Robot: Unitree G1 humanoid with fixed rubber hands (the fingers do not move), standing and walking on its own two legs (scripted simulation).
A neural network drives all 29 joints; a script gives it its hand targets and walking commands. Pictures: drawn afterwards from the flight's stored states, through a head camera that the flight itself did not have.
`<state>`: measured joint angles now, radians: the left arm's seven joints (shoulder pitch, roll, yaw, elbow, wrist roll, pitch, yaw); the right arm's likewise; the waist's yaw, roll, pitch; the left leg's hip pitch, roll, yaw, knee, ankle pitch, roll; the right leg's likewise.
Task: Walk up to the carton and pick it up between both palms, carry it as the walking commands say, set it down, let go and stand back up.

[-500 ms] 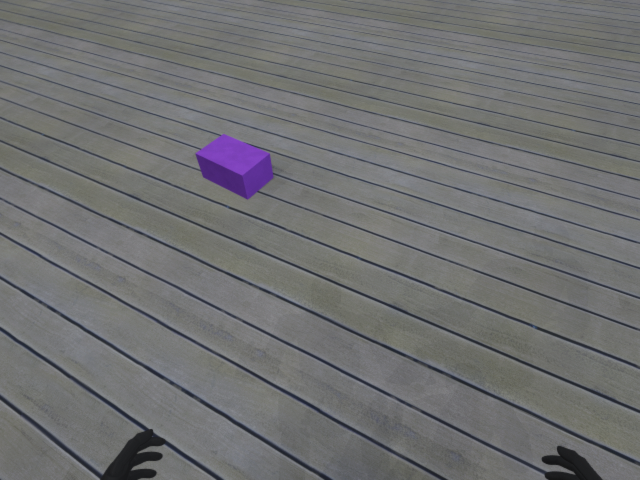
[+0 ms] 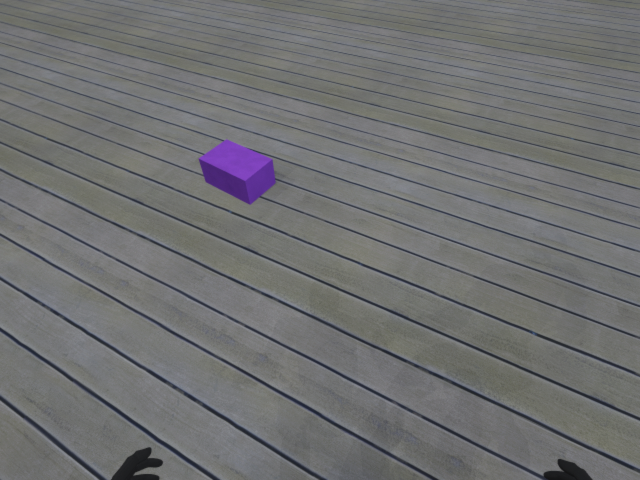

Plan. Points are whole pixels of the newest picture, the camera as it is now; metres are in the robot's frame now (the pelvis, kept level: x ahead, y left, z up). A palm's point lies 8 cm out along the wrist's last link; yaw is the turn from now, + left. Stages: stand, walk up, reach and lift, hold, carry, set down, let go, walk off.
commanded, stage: stand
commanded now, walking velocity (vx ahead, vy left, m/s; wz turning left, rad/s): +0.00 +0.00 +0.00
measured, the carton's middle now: (238, 171) +1.53 +0.46 -0.69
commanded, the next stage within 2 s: walk up in 0.46 s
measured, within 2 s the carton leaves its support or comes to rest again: neither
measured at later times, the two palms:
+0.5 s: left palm out of the picture +0.10 +0.29 -0.09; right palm out of the picture +0.10 -0.30 -0.09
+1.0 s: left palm out of the picture -0.02 +0.33 -0.12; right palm (474, 438) +0.21 -0.17 -0.10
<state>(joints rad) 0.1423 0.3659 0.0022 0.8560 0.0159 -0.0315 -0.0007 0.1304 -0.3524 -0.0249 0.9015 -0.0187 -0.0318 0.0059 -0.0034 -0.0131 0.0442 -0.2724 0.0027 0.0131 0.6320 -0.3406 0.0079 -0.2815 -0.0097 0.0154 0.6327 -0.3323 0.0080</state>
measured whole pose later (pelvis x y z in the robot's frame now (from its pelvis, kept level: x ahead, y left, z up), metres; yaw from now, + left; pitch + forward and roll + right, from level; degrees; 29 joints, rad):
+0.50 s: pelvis +0.00 +0.00 +0.02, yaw +0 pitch -2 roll +0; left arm 0.11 0.36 -0.01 1.02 0.01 -0.03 0.00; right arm 0.09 -0.36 -0.02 1.05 -0.01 -0.02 0.01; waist 0.00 -0.01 0.05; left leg -0.14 0.00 0.01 0.40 -0.22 0.00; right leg -0.16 -0.02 0.01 0.42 -0.22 0.01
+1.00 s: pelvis +0.07 +0.07 +0.01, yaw +10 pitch +0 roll +1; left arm 0.38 0.30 0.06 1.05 0.04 -0.03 -0.02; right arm 0.16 -0.27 -0.03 0.94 -0.01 0.02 0.09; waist 0.05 -0.05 0.02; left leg -0.41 0.11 0.07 0.68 -0.31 -0.05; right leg -0.03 -0.18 -0.12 0.40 -0.35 0.09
